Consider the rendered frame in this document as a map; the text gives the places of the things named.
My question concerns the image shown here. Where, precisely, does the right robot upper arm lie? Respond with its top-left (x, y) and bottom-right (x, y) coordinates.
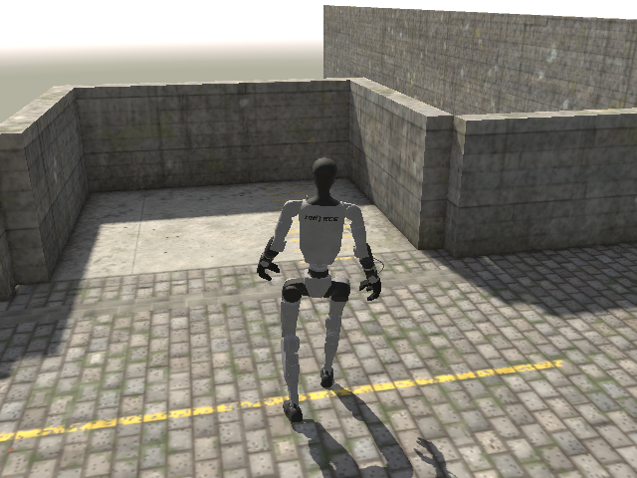
top-left (343, 202), bottom-right (369, 259)

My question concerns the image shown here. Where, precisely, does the robot left forearm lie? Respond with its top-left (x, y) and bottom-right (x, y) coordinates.
top-left (259, 236), bottom-right (279, 267)

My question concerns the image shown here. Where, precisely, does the robot right shin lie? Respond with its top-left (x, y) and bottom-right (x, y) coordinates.
top-left (323, 316), bottom-right (341, 375)

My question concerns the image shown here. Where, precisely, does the robot right thigh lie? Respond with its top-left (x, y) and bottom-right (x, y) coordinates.
top-left (325, 277), bottom-right (350, 332)

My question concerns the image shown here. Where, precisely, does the robot right forearm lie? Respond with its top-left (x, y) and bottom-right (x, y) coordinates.
top-left (359, 243), bottom-right (379, 284)

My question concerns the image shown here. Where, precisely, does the right robot hand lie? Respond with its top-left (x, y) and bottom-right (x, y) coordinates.
top-left (359, 278), bottom-right (381, 301)

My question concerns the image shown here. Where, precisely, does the left robot upper arm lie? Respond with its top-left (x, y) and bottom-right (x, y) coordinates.
top-left (270, 200), bottom-right (302, 252)

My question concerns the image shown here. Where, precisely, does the left robot hand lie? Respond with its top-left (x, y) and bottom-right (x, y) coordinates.
top-left (257, 262), bottom-right (280, 281)

